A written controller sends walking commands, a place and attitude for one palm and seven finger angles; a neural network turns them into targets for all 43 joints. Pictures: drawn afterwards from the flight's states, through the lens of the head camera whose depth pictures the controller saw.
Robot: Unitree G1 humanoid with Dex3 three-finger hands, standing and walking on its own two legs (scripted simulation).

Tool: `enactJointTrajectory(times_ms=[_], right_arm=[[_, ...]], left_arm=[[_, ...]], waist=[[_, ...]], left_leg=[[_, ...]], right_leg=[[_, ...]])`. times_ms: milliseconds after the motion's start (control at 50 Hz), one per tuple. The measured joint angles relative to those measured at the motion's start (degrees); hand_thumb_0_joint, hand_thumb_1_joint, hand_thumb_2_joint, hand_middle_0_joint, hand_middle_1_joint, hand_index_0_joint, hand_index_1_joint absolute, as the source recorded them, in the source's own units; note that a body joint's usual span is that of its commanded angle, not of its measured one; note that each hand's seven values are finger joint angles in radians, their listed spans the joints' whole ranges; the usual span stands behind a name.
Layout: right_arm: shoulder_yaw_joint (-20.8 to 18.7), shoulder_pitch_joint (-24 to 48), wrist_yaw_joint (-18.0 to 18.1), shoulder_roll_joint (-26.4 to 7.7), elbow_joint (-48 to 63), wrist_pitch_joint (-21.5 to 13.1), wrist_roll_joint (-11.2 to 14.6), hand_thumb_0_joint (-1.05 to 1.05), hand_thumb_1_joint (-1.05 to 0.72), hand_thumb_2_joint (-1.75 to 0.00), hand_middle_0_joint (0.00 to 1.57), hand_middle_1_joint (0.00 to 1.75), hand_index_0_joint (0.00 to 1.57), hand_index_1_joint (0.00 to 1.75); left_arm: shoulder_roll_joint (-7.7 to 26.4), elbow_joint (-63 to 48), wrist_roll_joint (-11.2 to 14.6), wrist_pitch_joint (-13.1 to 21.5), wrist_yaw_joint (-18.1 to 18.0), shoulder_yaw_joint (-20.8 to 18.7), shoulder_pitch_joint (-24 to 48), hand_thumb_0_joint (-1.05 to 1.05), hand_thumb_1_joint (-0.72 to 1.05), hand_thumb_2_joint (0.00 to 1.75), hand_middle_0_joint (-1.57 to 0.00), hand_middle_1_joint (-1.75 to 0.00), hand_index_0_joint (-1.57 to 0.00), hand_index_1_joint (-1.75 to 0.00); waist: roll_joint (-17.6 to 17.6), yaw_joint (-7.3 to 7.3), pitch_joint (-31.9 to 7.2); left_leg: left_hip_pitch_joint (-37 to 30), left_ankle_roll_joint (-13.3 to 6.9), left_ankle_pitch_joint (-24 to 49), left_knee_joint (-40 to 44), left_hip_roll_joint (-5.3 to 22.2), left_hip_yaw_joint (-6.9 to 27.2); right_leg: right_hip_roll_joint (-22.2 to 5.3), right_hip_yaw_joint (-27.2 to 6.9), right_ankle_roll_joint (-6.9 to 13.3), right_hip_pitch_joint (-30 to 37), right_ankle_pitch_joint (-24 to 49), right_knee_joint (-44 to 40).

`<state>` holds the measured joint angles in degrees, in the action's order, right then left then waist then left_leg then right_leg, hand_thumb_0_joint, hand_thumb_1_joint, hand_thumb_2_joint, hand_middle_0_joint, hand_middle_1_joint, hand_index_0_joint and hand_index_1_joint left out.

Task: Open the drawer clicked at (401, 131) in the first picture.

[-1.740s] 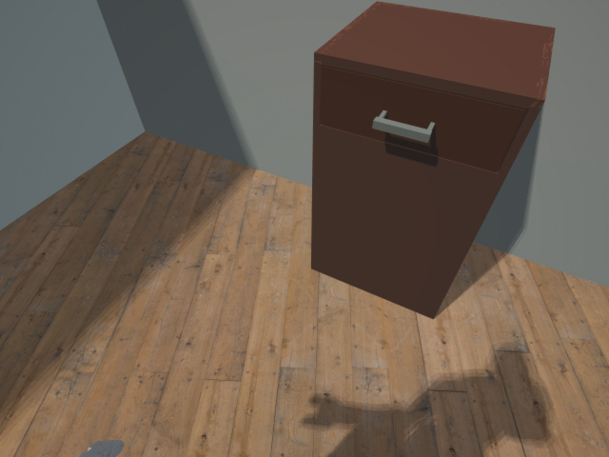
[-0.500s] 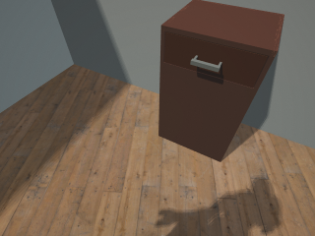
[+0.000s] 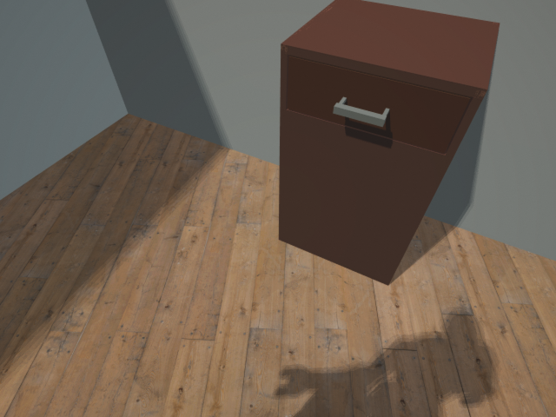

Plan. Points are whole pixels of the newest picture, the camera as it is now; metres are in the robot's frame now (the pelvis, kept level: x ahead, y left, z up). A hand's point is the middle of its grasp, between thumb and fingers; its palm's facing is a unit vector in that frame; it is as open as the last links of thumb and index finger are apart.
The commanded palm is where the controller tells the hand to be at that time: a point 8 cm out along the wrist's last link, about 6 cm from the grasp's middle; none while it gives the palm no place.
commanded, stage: turn to face it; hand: left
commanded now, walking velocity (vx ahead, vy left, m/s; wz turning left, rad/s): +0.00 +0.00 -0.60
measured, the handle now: (361, 110) +0.84 -0.16 -0.01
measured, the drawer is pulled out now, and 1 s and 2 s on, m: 0.00 0.00 0.00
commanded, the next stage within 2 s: take the last steps up to it in 0.78 s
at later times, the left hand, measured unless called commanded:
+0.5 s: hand out of the picture +0.04 +0.17 -0.17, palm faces -0.16 -0.95 -0.26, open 7.4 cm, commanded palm none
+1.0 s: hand out of the picture +0.09 +0.23 -0.18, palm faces -0.32 -0.92 -0.20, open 7.4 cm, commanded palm none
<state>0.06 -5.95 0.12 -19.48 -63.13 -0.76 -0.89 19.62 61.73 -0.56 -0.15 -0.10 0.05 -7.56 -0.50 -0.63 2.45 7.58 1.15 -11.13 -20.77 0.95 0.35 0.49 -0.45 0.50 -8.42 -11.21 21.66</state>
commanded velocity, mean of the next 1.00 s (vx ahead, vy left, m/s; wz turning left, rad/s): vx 0.04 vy -0.01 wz -0.34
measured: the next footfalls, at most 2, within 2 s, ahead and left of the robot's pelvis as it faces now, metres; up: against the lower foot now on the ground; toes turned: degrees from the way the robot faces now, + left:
left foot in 0.80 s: +0.02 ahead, +0.13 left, +0.00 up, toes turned -18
right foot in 1.32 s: -0.01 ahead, -0.14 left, +0.00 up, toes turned -32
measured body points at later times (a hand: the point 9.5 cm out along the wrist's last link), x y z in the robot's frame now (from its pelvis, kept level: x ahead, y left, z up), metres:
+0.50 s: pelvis -0.03 -0.02 -0.01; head +0.01 -0.05 +0.44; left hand +0.05 +0.22 -0.15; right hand +0.00 -0.28 -0.17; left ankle -0.02 +0.13 -0.67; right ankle -0.01 -0.10 -0.75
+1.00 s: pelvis -0.03 +0.05 +0.00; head -0.01 +0.08 +0.45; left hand +0.11 +0.28 -0.16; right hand -0.08 -0.18 -0.13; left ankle -0.02 +0.14 -0.75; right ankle -0.10 -0.08 -0.66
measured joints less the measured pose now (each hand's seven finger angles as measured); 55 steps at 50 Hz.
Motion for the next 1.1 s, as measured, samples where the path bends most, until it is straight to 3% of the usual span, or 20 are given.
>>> enactJointTrajectory(times_ms=[220, 300, 320, 340, 400, 480, 560, 660, 720, 780, 820, 880, 960, 1020, 1100], right_arm=[[-1.2, -2.4, 0.8, 5.2, 5.3, 1.8, -0.1, 0.01, -0.91, -0.90, 0.20, 0.30, 0.20, 0.30], [-1.9, -3.4, 0.6, 6.3, 5.9, 2.3, -0.2, 0.01, -0.91, -0.90, 0.20, 0.30, 0.20, 0.30], [-2.1, -3.6, 0.6, 6.2, 6.0, 2.5, -0.2, 0.01, -0.91, -0.90, 0.20, 0.30, 0.20, 0.30], [-2.4, -3.7, 0.6, 6.0, 6.1, 2.9, -0.2, 0.01, -0.91, -0.90, 0.21, 0.30, 0.20, 0.30], [-3.1, -3.2, 0.7, 5.9, 6.2, 4.3, -0.1, 0.01, -0.91, -0.90, 0.20, 0.30, 0.20, 0.30], [-3.4, -2.4, 0.5, 5.9, 6.8, 3.6, -0.2, 0.01, -0.91, -0.90, 0.20, 0.30, 0.20, 0.30], [-3.5, -2.5, 0.8, 5.9, 7.3, 3.2, -0.3, 0.01, -0.91, -0.90, 0.20, 0.30, 0.20, 0.30], [-3.5, -2.4, 1.2, 6.0, 7.3, 3.1, -0.2, 0.01, -0.91, -0.90, 0.20, 0.30, 0.20, 0.30], [-3.3, -2.3, 1.3, 6.5, 7.5, 2.7, 0.2, 0.01, -0.91, -0.90, 0.20, 0.30, 0.20, 0.30], [-2.8, -2.9, 1.5, 7.3, 8.0, 1.4, 0.5, 0.01, -0.91, -0.90, 0.20, 0.30, 0.20, 0.30], [-2.4, -3.6, 1.6, 8.5, 8.1, 0.6, 0.3, 0.01, -0.91, -0.90, 0.20, 0.30, 0.20, 0.30], [-1.5, -5.6, 1.6, 9.7, 8.3, 0.9, -0.3, 0.01, -0.91, -0.90, 0.20, 0.30, 0.20, 0.30], [-0.9, -7.9, 1.5, 10.6, 7.2, 1.0, -0.7, 0.01, -0.91, -0.90, 0.20, 0.30, 0.20, 0.30], [-1.0, -10.0, 1.5, 11.0, 6.5, 0.0, -0.8, 0.01, -0.91, -0.90, 0.20, 0.30, 0.20, 0.30], [-1.4, -13.5, 1.5, 11.2, 5.0, -1.4, -1.0, 0.01, -0.91, -0.90, 0.20, 0.30, 0.20, 0.30]], left_arm=[[-3.9, -4.6, -0.3, -3.3, 0.5, -1.0, -3.7, 0.01, 0.90, 0.90, -0.20, -0.30, -0.20, -0.30], [-5.4, -6.3, -0.3, -3.5, 1.1, -1.7, -4.6, 0.01, 0.90, 0.90, -0.20, -0.30, -0.21, -0.30], [-5.9, -6.7, -0.4, -3.3, 1.2, -1.9, -5.0, 0.01, 0.90, 0.90, -0.20, -0.30, -0.21, -0.30], [-6.5, -7.1, -0.6, -2.9, 1.1, -2.0, -5.3, 0.01, 0.90, 0.90, -0.20, -0.30, -0.21, -0.30], [-7.9, -7.9, -0.7, -2.1, 0.4, -1.9, -6.1, 0.01, 0.90, 0.90, -0.20, -0.30, -0.21, -0.30], [-8.8, -7.9, -0.4, -2.1, -0.2, -2.0, -7.1, 0.01, 0.90, 0.90, -0.20, -0.30, -0.21, -0.30], [-9.0, -7.7, -0.4, -1.8, -0.5, -2.3, -7.9, 0.01, 0.90, 0.90, -0.21, -0.30, -0.21, -0.30], [-8.8, -7.9, -0.8, -1.8, -0.6, -2.8, -8.0, 0.01, 0.90, 0.90, -0.21, -0.30, -0.21, -0.30], [-8.2, -8.1, -1.1, -2.0, -0.6, -3.1, -7.6, 0.01, 0.90, 0.90, -0.20, -0.30, -0.21, -0.30], [-7.4, -8.2, -0.9, -2.4, -0.7, -3.4, -7.4, 0.01, 0.90, 0.90, -0.20, -0.30, -0.21, -0.30], [-6.3, -7.8, -0.5, -2.9, -0.7, -3.8, -6.9, 0.01, 0.90, 0.90, -0.20, -0.30, -0.21, -0.30], [-5.5, -7.2, -0.9, -3.8, -0.4, -4.5, -6.5, 0.01, 0.90, 0.90, -0.20, -0.30, -0.20, -0.30], [-4.7, -7.1, -1.2, -3.4, 0.3, -5.0, -6.9, 0.01, 0.91, 0.90, -0.20, -0.30, -0.20, -0.30], [-4.8, -6.1, -1.4, -3.2, 0.9, -4.9, -8.0, 0.01, 0.91, 0.90, -0.20, -0.30, -0.20, -0.30], [-5.5, -4.5, -1.4, -3.3, 1.4, -4.4, -8.1, 0.01, 0.91, 0.90, -0.20, -0.30, -0.20, -0.30]], waist=[[1.2, 0.00, 2.0], [1.4, -0.72, 3.3], [0.6, -0.81, 3.4], [-0.5, -0.60, 3.5], [-1.2, -0.57, 3.6], [-0.8, -0.77, 3.4], [-0.2, -0.72, 1.9], [0.2, -1.18, 0.2], [0.8, -1.59, -0.6], [1.5, -1.33, -1.4], [3.4, -0.72, -1.5], [3.7, -0.22, -2.0], [3.5, -0.25, -2.5], [3.1, 0.26, -3.3], [2.3, 1.83, -3.4]], left_leg=[[5.5, 0.3, -5.0, -9.6, 1.9, -5.7], [6.5, 0.8, -7.4, -14.1, 3.0, -8.3], [7.2, 1.2, -8.5, -16.2, 3.9, -8.4], [8.7, 1.2, -10.1, -19.8, 4.7, -7.7], [15.3, 1.2, -15.8, -34.1, 2.0, -2.4], [19.4, 1.4, -11.0, -41.6, 0.6, -0.4], [19.0, 2.1, -9.5, -39.9, 0.7, 0.2], [15.4, 1.9, -11.3, -32.0, 0.6, 0.7], [12.1, 1.2, -12.6, -24.0, 0.1, 0.7], [7.0, 0.2, -8.4, -11.9, -0.3, 0.3], [5.6, -1.5, -7.0, -9.2, -1.3, -0.8], [4.4, -3.0, -6.1, -8.1, -0.7, -2.1], [2.7, -3.5, -4.7, -5.1, 0.0, -3.8], [1.6, -3.7, -4.4, -3.3, 0.3, -5.5], [0.0, -3.7, -4.2, -1.3, 0.6, -6.9]], right_leg=[[2.3, -5.6, 0.2, -9.0, -3.6, 11.9], [1.1, -2.2, -0.4, -11.7, -8.4, 19.4], [1.5, -1.4, 0.5, -11.5, -8.1, 19.4], [2.2, -0.9, 1.8, -11.7, -8.1, 19.9], [2.8, -0.9, 3.2, -12.0, -6.7, 18.0], [3.5, -2.7, 3.3, -10.3, -1.7, 10.3], [4.0, -4.4, 3.1, -9.5, 1.2, 5.8], [4.8, -6.2, 2.4, -9.6, 2.7, 4.1], [5.1, -7.5, 1.5, -10.2, 3.4, 3.9], [5.6, -8.5, 0.1, -11.4, 3.4, 5.1], [5.1, -9.1, -0.4, -13.3, -1.6, 10.1], [5.0, -6.2, -1.8, -17.9, -9.9, 25.1], [2.7, -3.5, -2.9, -20.6, -8.4, 39.1], [0.4, -2.1, -3.1, -19.4, -7.1, 40.0], [-2.1, -0.2, -3.0, -17.1, -7.6, 34.8]])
